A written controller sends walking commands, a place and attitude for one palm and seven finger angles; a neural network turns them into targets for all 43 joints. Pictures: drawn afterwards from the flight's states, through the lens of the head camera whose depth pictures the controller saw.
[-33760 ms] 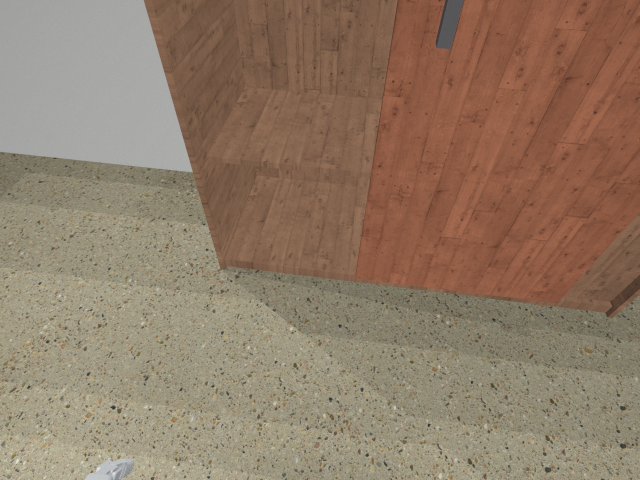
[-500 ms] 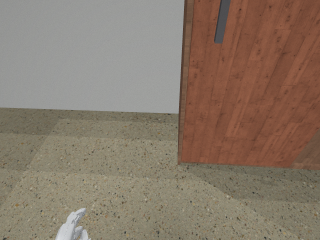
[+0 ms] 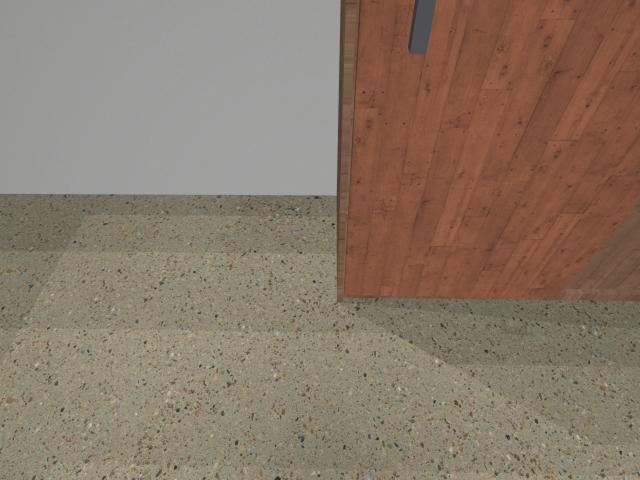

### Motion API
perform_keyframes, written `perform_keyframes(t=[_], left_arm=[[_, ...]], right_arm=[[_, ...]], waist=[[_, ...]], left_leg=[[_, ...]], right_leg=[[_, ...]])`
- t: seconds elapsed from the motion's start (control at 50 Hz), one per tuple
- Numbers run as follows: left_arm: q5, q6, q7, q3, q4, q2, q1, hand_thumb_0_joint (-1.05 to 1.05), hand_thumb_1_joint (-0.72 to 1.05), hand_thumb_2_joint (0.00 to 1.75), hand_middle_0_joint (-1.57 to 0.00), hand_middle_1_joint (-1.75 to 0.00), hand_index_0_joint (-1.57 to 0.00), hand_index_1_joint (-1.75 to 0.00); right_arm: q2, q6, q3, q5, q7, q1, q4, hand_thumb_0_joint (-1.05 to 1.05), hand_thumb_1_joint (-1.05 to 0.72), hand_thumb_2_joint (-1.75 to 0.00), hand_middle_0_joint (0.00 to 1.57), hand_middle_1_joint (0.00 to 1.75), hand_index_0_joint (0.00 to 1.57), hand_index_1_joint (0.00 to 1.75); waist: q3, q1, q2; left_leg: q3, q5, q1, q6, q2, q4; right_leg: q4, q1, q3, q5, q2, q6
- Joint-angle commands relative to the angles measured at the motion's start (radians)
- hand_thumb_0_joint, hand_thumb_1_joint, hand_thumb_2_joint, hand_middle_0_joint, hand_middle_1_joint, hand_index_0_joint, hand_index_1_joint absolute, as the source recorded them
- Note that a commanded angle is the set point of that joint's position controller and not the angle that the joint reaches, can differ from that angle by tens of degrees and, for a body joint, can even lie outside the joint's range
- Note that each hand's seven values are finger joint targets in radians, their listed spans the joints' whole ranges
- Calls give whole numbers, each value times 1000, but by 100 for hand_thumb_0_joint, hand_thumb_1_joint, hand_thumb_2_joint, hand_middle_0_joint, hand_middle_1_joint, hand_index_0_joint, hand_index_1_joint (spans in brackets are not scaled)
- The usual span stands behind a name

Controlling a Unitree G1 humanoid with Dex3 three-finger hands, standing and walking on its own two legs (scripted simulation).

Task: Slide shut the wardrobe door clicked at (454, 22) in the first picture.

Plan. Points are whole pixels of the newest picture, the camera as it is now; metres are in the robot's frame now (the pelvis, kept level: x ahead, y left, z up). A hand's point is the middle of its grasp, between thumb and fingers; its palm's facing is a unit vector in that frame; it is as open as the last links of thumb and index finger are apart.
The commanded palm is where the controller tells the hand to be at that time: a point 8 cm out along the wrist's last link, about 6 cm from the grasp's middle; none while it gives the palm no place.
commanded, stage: let the arm hang, fingers relaxed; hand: right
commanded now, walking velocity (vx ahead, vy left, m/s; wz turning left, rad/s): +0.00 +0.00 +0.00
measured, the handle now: out of the picture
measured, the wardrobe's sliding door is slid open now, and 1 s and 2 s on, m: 0.00 0.00 0.00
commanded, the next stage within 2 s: look to check the result in 0.78 s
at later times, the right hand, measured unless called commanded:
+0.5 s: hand out of the picture +0.05 -0.20 -0.16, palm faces -0.02 +0.98 -0.20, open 7.3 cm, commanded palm none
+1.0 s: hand out of the picture +0.05 -0.20 -0.16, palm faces -0.02 +0.98 -0.20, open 7.3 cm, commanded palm none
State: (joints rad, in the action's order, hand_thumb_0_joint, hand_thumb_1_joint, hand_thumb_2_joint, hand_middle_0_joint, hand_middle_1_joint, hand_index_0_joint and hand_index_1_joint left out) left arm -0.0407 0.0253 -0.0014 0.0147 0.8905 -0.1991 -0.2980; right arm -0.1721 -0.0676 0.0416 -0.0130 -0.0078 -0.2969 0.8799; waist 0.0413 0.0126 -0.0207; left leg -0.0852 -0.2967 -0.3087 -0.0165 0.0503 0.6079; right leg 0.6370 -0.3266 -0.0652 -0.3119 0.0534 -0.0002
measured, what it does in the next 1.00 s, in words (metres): stands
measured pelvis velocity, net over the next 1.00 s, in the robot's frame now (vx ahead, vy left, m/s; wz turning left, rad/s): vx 0.04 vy -0.02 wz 0.04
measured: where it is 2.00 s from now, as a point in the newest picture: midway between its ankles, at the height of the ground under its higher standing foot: outside the picture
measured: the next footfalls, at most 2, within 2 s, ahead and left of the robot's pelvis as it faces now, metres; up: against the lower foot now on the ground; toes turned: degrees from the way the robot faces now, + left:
none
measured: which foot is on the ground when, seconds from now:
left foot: down 0.00-1.00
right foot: down 0.00-1.00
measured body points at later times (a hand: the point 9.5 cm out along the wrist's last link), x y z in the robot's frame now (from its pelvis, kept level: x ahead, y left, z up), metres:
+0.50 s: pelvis +0.03 -0.02 +0.02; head +0.05 -0.02 +0.47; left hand +0.02 +0.20 -0.15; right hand +0.06 -0.25 -0.14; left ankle +0.01 +0.13 -0.73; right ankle +0.02 -0.12 -0.73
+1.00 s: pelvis +0.04 -0.02 +0.02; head +0.06 -0.02 +0.47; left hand +0.02 +0.20 -0.15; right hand +0.05 -0.25 -0.14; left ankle +0.01 +0.13 -0.73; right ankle +0.02 -0.12 -0.73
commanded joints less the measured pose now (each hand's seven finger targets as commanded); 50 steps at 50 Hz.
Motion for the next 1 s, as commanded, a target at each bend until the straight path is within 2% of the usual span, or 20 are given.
perform_keyframes(t=[0.0, 0.02, 0.04, 0.16, 0.26, 0.34, 0.5, 0.56, 0.6, 0.76, 0.98], left_arm=[[9, -30, -18, -30, 2, -76, -11, 0, 90, 90, -20, -30, -20, -30], [15, -29, -20, -33, 16, -80, -30, 0, 90, 90, -20, -30, -20, -30], [17, -28, -22, -34, 36, -76, -38, 0, 90, 90, -20, -30, -20, -30], [22, -24, -27, -30, 123, -56, -65, 0, 90, 90, -20, -30, -20, -30], [21, -24, -27, -30, 165, -43, -67, 0, 90, 90, -20, -30, -20, -30], [20, -25, -26, -31, 191, -34, -61, 0, 90, 90, -20, -30, -20, -30], [16, -31, -28, -29, 212, -34, -52, 0, 90, 90, -20, -30, -20, -30], [16, -32, -28, -32, 212, -36, -49, 0, 90, 90, -20, -30, -20, -30], [17, -32, -28, -33, 213, -39, -46, 0, 90, 90, -20, -30, -20, -30], [18, -32, -28, -35, 216, -47, -41, 0, 90, 90, -20, -30, -20, -30], [20, -34, -32, -40, 215, -62, -26, 0, 90, 90, -20, -30, -20, -30]], right_arm=[[-139, 76, 8, 2, -1, -16, 21, 0, -90, -90, 20, 30, 20, 30], [-137, 78, 3, 3, -3, -18, 43, 0, -90, -90, 20, 30, 20, 30], [-131, 78, -3, 3, -5, -14, 68, 0, -90, -90, 20, 30, 20, 30], [-112, 76, -22, 4, -16, -34, 172, 0, -90, -90, 20, 30, 20, 30], [-96, 76, -24, 3, -23, -34, 217, 0, -90, -90, 20, 30, 20, 30], [-89, 78, -24, 2, -28, -24, 233, 0, -90, -90, 20, 30, 20, 30], [-87, 77, -17, 2, -29, 10, 237, 0, -90, -90, 20, 30, 20, 30], [-90, 79, -16, 2, -29, 17, 236, 0, -90, -90, 20, 30, 20, 30], [-92, 79, -14, 2, -28, 22, 234, 0, -90, -90, 20, 30, 20, 30], [-98, 81, -14, 3, -28, 27, 233, 0, -90, -90, 20, 30, 20, 30], [-103, 84, -11, 1, -28, 23, 241, 0, -90, -90, 20, 30, 20, 30]], waist=[[-109, -7, 144], [-118, -3, 78], [-98, -1, 55], [-44, -1, 31], [-22, -4, 2], [-3, -5, -6], [22, -7, 53], [14, -9, 24], [15, -6, 37], [13, -5, 17], [3, -1, 21]], left_leg=[[118, 159, 124, 54, 61, -182], [104, 196, 130, 52, 59, -189], [92, 199, 117, 48, 65, -199], [69, 239, 114, 37, 61, -221], [64, 216, 121, 29, 61, -234], [63, 223, 127, 26, 63, -240], [68, 237, 148, 23, 62, -241], [69, 244, 155, 22, 62, -244], [70, 241, 151, 22, 64, -248], [75, 247, 156, 22, 63, -258], [77, 252, 154, 22, 65, -268]], right_leg=[[-212, 70, 54, 108, 36, 32], [-207, 103, 55, 157, 47, 33], [-214, 116, 49, 170, 49, 32], [-251, 161, 39, 251, 60, 35], [-280, 169, 38, 242, 60, 38], [-289, 171, 37, 254, 57, 36], [-311, 167, 35, 293, 57, 32], [-312, 174, 38, 292, 57, 32], [-317, 183, 36, 294, 59, 33], [-321, 193, 35, 288, 59, 32], [-320, 216, 36, 293, 63, 33]])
